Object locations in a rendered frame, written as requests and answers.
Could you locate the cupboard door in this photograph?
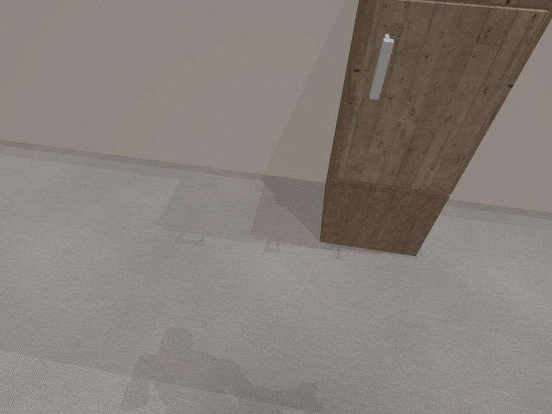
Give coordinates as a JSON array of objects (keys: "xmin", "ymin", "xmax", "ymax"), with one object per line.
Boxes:
[{"xmin": 339, "ymin": 0, "xmax": 549, "ymax": 193}]

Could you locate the handle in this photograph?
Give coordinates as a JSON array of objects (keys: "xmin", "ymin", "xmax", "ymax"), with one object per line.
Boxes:
[{"xmin": 369, "ymin": 34, "xmax": 394, "ymax": 100}]

